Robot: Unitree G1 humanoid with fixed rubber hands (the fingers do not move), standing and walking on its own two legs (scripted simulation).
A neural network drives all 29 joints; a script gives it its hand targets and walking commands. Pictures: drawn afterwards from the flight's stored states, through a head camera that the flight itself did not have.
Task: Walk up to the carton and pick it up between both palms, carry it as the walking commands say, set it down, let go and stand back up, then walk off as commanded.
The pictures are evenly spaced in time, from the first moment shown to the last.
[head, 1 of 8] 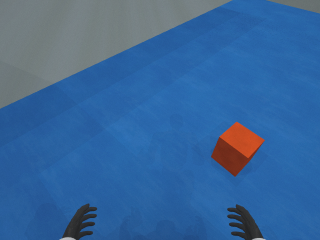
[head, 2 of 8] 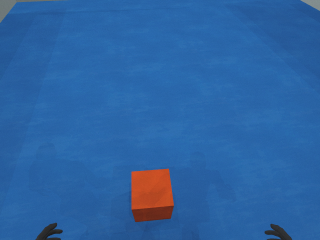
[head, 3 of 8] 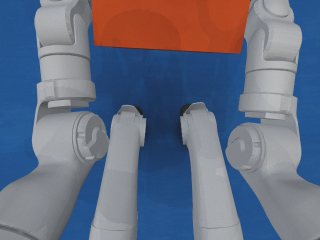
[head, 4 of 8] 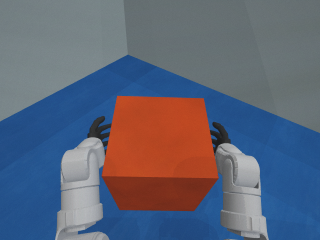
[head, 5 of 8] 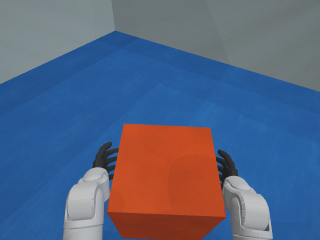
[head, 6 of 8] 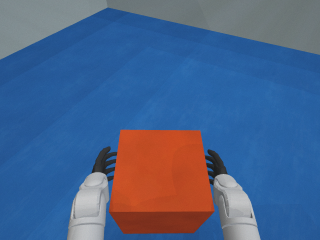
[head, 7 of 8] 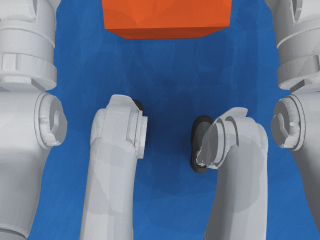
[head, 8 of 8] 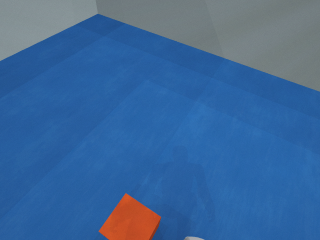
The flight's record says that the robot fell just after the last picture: no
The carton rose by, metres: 0.70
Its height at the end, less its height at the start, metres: +0.00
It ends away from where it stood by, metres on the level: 0.45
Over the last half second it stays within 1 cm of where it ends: no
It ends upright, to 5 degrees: yes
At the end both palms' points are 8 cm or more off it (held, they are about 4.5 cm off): yes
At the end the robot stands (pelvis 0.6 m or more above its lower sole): yes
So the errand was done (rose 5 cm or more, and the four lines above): no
